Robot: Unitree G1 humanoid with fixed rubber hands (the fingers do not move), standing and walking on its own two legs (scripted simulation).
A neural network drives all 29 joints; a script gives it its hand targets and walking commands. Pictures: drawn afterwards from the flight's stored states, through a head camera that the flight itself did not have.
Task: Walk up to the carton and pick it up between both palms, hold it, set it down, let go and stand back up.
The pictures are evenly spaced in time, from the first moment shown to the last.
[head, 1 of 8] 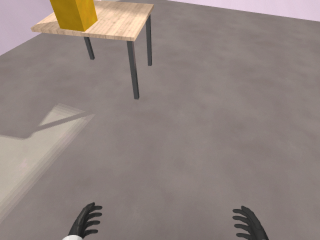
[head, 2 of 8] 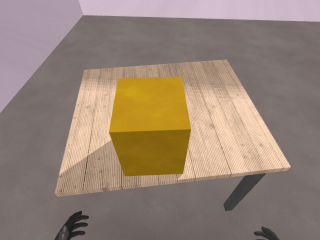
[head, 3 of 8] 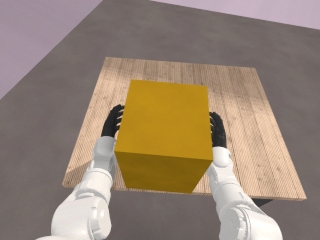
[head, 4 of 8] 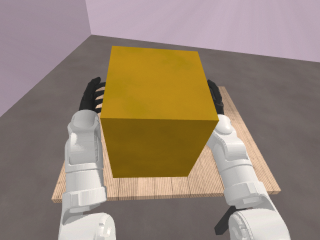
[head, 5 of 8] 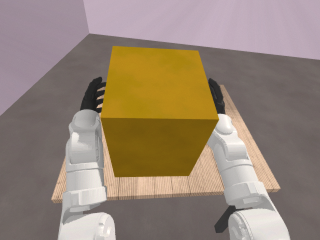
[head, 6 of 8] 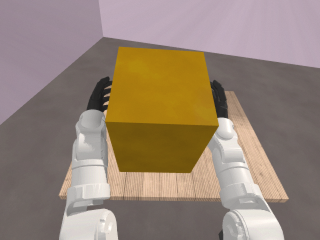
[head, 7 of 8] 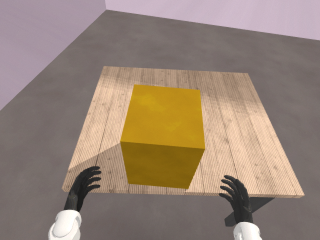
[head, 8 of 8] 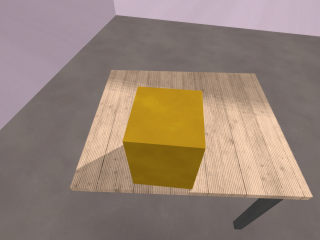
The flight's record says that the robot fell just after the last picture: no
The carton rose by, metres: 0.20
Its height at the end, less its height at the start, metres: +0.00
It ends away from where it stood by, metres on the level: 0.02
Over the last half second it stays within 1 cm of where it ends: yes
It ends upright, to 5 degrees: yes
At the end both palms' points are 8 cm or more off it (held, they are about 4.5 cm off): yes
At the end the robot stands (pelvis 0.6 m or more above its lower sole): yes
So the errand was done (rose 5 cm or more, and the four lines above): yes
